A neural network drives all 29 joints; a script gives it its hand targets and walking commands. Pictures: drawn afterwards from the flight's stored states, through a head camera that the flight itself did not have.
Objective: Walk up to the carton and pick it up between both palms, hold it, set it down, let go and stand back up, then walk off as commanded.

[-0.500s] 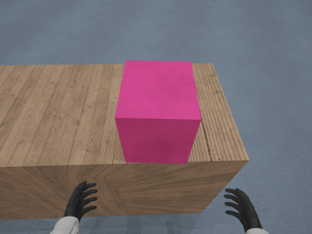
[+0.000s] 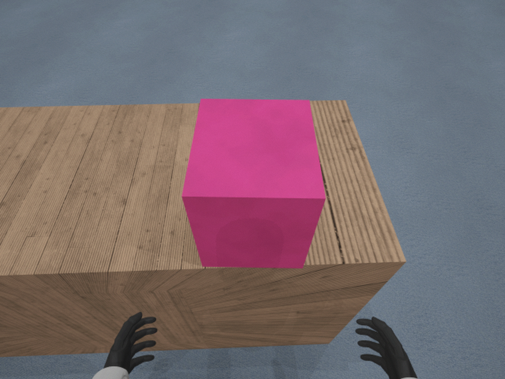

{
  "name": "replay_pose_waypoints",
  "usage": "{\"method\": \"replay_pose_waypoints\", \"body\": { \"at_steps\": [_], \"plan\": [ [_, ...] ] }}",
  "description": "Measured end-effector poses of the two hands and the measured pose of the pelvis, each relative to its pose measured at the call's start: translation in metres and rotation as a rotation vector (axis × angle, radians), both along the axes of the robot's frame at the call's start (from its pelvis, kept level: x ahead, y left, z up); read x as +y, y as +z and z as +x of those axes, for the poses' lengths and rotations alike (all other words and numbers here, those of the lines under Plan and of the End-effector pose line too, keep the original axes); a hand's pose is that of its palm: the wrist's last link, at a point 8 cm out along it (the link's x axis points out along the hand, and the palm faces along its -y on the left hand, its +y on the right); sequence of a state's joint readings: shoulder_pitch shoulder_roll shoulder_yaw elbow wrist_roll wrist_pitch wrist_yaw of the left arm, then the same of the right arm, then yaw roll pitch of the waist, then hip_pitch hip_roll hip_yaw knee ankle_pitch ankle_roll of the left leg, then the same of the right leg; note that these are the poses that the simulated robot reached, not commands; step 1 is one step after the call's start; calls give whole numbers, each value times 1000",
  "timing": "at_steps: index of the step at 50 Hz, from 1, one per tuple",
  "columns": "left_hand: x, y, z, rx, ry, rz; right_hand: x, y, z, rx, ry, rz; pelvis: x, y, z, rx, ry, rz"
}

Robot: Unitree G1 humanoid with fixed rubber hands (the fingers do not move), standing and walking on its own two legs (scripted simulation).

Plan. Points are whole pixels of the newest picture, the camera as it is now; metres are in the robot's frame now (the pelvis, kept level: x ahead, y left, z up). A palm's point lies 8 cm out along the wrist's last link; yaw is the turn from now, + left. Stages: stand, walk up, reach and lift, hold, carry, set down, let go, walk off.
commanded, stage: let go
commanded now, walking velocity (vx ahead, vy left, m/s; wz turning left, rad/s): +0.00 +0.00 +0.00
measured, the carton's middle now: (253, 186) +0.42 +0.01 +0.04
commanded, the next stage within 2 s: stand in 0.36 s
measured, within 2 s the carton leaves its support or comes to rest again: neither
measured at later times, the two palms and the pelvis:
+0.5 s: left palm (108, 374) +0.16 +0.25 -0.09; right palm out of the picture +0.12 -0.24 -0.10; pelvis +0.00 +0.01 +0.00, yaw +0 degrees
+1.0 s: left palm out of the picture +0.10 +0.30 -0.11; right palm out of the picture +0.07 -0.27 -0.10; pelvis +0.00 +0.02 +0.00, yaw +0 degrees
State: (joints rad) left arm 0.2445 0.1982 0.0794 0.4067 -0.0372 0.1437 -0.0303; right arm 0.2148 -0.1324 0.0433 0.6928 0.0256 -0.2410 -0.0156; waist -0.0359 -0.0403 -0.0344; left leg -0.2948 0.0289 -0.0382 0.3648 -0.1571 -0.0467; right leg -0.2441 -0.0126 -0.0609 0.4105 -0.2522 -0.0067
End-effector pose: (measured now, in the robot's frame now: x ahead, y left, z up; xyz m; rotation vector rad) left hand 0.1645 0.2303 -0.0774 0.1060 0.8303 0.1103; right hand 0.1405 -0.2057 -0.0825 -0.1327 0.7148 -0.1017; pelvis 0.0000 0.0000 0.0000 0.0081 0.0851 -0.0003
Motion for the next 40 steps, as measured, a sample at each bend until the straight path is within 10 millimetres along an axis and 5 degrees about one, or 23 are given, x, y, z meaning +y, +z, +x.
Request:
{"method": "replay_pose_waypoints", "body": {
  "at_steps": [20,30,40],
  "plan": [
    [-1,-6,2,20,-15,23,-15,-8,0,55,26,-33,0,0,4,3,0,0],
    [42,-14,-23,61,-34,129,-58,-22,-42,325,-9,-169,13,-2,4,-26,-1,-17],
    [61,-30,-50,149,-23,143,-63,-20,-59,384,-23,-194,17,-3,2,-36,-1,-23]
  ]
}}
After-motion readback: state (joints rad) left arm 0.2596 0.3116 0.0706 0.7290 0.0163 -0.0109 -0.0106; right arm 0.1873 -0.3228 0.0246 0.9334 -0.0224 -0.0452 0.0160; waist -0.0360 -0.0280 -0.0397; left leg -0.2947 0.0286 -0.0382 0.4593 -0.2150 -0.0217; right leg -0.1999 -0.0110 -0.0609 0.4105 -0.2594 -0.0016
